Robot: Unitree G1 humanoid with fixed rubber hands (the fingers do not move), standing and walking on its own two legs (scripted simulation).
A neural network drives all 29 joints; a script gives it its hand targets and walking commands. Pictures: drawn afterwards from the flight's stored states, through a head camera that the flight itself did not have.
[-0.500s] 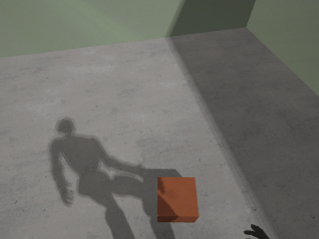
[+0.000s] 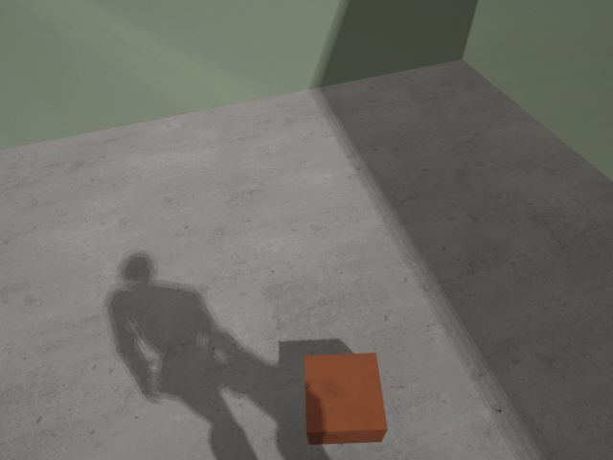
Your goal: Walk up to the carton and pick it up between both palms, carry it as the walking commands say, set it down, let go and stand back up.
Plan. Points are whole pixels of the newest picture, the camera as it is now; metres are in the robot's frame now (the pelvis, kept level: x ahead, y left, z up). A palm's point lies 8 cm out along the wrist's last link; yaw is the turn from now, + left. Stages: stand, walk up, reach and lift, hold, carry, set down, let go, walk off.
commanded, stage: stand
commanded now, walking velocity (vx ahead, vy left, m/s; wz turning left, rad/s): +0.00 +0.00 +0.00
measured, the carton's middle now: (342, 398) +0.40 -0.04 -0.70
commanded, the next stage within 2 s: reach and lift in 0.50 s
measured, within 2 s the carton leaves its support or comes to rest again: neither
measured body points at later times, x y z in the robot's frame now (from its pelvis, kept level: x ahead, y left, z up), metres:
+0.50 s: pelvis +0.00 +0.00 +0.00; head +0.01 +0.00 +0.45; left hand -0.02 +0.21 -0.16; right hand +0.00 -0.22 -0.16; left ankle -0.03 +0.08 -0.75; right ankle -0.03 -0.11 -0.75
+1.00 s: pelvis -0.05 -0.01 -0.05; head +0.06 +0.00 +0.38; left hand +0.12 +0.21 -0.18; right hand +0.13 -0.23 -0.18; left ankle -0.03 +0.08 -0.75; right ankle -0.03 -0.12 -0.75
